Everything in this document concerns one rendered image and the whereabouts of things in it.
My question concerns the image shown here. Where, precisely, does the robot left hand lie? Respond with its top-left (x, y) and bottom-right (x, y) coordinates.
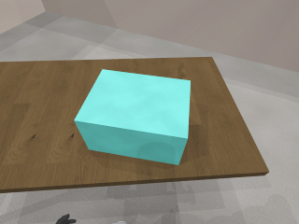
top-left (55, 214), bottom-right (77, 224)

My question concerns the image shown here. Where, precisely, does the carton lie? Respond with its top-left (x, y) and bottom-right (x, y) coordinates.
top-left (74, 69), bottom-right (191, 165)

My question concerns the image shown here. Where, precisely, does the table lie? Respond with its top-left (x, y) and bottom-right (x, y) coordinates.
top-left (0, 56), bottom-right (269, 193)

